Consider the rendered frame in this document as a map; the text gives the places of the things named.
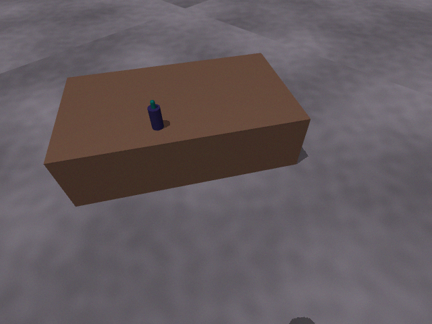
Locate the bottle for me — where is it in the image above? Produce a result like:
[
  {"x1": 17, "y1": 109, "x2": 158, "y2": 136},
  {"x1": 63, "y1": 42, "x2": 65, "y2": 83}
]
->
[{"x1": 147, "y1": 100, "x2": 164, "y2": 130}]

